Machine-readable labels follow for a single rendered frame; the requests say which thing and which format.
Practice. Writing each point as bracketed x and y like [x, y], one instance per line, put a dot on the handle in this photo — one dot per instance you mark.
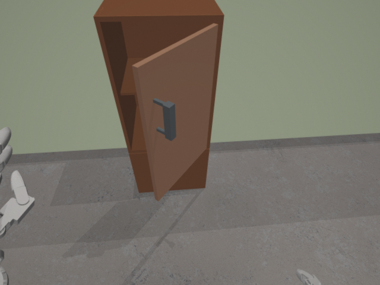
[169, 119]

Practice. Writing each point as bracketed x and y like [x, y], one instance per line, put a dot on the robot left hand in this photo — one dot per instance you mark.
[16, 208]

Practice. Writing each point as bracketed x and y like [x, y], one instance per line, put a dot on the robot right hand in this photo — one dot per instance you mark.
[306, 278]

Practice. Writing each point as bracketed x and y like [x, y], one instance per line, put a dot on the cupboard door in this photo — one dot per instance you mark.
[182, 74]

